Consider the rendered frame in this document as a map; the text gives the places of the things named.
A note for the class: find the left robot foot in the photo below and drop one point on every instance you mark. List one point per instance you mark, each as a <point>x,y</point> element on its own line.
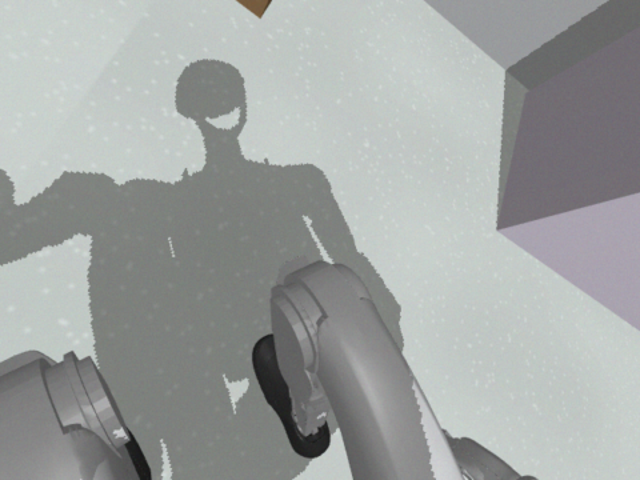
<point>138,458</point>

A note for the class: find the right robot foot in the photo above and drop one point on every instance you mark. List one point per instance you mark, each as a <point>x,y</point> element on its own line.
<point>276,392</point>

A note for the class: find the right robot hand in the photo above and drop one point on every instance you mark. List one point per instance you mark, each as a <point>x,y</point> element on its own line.
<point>478,463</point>

